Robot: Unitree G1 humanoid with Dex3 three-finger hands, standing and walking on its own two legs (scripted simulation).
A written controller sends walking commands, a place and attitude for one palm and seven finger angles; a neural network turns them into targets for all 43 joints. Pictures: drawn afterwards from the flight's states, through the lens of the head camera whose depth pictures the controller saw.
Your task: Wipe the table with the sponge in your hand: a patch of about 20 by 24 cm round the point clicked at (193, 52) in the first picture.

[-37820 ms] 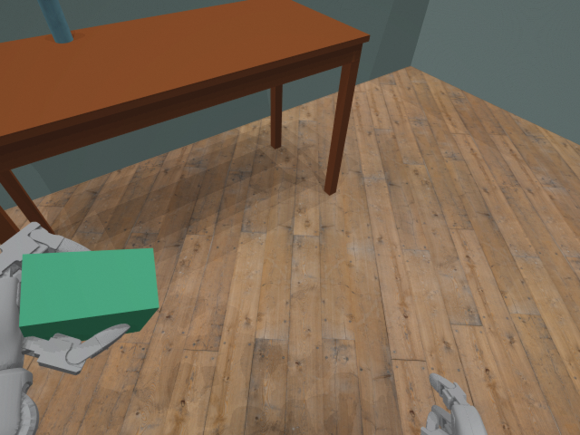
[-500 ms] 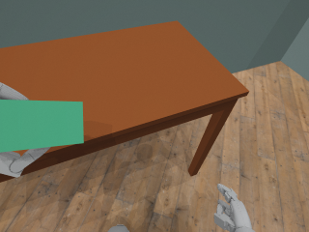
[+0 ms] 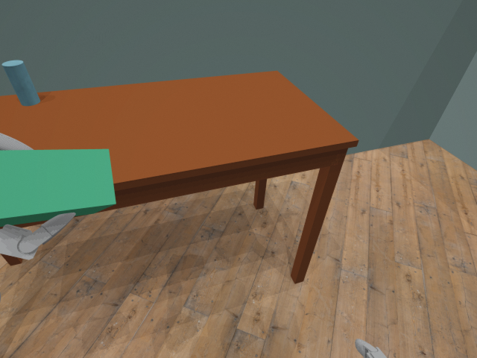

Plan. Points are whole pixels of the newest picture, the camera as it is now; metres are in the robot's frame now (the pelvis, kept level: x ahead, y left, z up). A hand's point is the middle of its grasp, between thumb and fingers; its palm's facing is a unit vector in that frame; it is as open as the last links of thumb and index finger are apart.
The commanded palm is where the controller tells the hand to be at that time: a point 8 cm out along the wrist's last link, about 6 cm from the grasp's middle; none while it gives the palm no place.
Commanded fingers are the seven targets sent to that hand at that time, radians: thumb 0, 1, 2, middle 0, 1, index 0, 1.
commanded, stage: stop stepping back and stand still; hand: left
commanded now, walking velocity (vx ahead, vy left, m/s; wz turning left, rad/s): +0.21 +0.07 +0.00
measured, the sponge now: (66, 187) +0.23 +0.22 +0.25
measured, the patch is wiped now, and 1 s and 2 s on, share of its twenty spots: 0.90 0.90 0.90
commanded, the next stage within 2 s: stand and wait in 0.72 s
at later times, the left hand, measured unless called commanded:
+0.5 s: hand (37, 244) +0.15 +0.20 +0.26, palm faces +0.46 -0.82 -0.33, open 10.0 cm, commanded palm +0.08 +0.24 +0.26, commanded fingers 0.00 0.10 1.30 -1.20 -1.60 -1.20 -1.60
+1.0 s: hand (74, 238) +0.17 +0.19 +0.24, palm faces +0.43 -0.84 -0.34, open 10.0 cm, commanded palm +0.11 +0.23 +0.26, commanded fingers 0.00 0.10 1.30 -1.20 -1.60 -1.20 -1.60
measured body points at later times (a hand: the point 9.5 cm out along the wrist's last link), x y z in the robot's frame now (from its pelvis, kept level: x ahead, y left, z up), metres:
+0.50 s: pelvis -0.09 -0.04 +0.01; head -0.12 -0.04 +0.46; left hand +0.12 +0.25 +0.27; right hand +0.05 -0.26 -0.07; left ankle -0.05 +0.11 -0.70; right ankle -0.08 -0.14 -0.72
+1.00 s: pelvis -0.06 -0.04 +0.02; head -0.08 -0.05 +0.47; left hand +0.14 +0.23 +0.26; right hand +0.10 -0.28 -0.07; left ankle -0.06 +0.10 -0.71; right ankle -0.07 -0.14 -0.71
